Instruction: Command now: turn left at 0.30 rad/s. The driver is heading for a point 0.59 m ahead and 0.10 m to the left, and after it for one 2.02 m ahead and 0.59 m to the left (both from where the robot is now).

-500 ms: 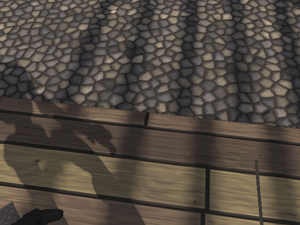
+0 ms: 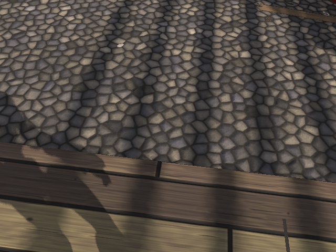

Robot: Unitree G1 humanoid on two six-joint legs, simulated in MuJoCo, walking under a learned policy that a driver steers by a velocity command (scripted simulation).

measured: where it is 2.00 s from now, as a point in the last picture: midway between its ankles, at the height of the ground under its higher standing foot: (113, 215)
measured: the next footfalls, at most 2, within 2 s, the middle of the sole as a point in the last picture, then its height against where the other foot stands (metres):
left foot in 0.48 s outside the picture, level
right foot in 1.00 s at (137, 230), level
